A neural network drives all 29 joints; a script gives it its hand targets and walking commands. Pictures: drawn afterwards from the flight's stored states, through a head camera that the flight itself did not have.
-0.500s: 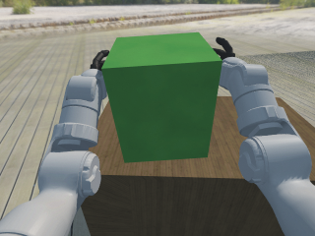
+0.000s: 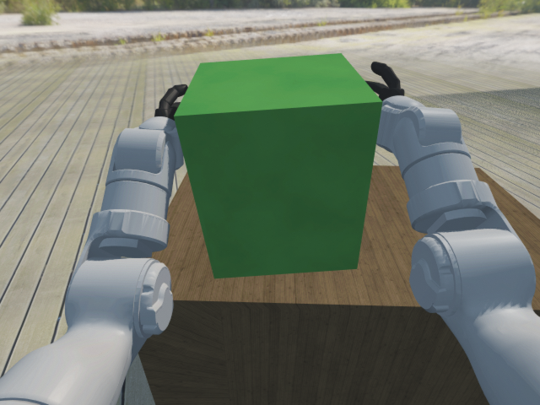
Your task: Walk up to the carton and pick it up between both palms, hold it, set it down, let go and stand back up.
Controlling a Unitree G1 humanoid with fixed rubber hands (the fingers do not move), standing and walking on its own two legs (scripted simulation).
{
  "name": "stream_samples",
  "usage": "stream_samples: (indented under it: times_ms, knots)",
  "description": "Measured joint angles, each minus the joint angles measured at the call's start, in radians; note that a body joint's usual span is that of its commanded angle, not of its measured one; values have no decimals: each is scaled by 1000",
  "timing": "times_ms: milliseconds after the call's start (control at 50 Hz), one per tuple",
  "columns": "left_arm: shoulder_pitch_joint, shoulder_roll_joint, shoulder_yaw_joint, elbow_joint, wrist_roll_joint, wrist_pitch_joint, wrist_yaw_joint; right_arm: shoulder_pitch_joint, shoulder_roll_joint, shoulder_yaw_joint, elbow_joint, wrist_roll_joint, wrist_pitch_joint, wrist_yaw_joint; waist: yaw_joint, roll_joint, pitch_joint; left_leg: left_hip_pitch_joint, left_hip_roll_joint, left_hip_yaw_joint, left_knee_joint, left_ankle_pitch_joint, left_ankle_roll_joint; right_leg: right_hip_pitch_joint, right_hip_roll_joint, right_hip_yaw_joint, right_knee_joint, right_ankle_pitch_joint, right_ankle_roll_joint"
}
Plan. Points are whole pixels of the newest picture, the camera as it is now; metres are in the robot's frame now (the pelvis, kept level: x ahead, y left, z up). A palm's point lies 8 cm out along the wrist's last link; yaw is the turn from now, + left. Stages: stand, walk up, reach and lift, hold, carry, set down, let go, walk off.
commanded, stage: hold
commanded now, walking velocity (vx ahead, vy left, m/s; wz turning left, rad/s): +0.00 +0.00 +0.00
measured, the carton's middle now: (278, 165) +0.38 +0.02 +0.27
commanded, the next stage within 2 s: set down in 0.30 s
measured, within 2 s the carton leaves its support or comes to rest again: neither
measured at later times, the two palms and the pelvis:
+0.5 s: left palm (165, 130) +0.37 +0.17 +0.32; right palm (385, 109) +0.38 -0.13 +0.35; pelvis +0.00 +0.00 +0.00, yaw +0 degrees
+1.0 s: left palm (172, 132) +0.42 +0.18 +0.30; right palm (368, 118) +0.43 -0.12 +0.32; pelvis +0.02 +0.00 +0.01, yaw +0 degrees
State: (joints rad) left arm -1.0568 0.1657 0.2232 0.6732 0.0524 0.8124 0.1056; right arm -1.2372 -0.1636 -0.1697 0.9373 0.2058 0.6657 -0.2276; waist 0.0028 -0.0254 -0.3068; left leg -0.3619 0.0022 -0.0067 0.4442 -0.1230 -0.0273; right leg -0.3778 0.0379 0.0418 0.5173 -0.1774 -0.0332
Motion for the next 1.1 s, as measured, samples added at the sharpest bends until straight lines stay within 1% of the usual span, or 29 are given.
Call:
stream_samples:
  times_ms: [320, 400, 460, 500, 600, 720, 840, 980, 1100]
  knots:
    - [0, 0, 0, 0, 0, 2, 0, -1, 0, 0, 3, 0, 1, 0, 0, 0, -1, 0, 0, 0, 0, 0, 0, 0, 0, 0, 0, 0, 0]
    - [0, 0, 0, 0, 10, 10, -1, -13, 0, 0, 39, 0, -13, 5, 0, 1, -1, 3, 0, 0, -2, 0, 0, 3, 0, 0, -1, 0, 0]
    - [0, 0, 2, 0, 16, -3, -1, -29, -2, 0, 70, 0, -43, 11, 0, 1, -1, 3, 0, 0, -2, 0, 0, 3, 0, 0, -1, 0, 0]
    - [-4, 0, 12, 8, 24, -32, -4, -42, -2, 0, 91, 0, -75, 14, 0, 1, -1, 3, 0, 0, -2, 0, 0, 3, 0, 0, -1, 0, 0]
    - [-35, 0, 55, 74, 88, -109, -46, -70, 0, 0, 168, -15, -162, 31, 0, 0, 24, 32, 0, 0, -13, 0, 3, 31, 0, 0, -11, 0, 0]
    - [-38, 0, 63, 108, 135, -157, -66, -71, 7, 0, 231, -33, -242, 47, 0, -1, 73, 82, 1, 0, -35, 2, 3, 80, 0, 0, -31, 0, 0]
    - [-38, 0, 66, 109, 143, -196, -65, -71, 9, 0, 233, -33, -286, 50, 0, -11, 103, 93, 1, 0, -57, 7, 3, 87, 0, 0, -43, 0, 0]
    - [-34, 0, 66, 109, 143, -218, -64, -54, 14, 0, 209, -33, -300, 50, 0, -16, 118, 104, 1, 0, -82, 8, 3, 98, -1, 0, -67, 0, 0]
    - [-17, 0, 66, 109, 138, -233, -65, 2, 30, 0, 149, -33, -302, 43, 0, -16, 119, 112, 2, 0, -92, 5, 3, 109, -1, 0, -85, 0, 0]
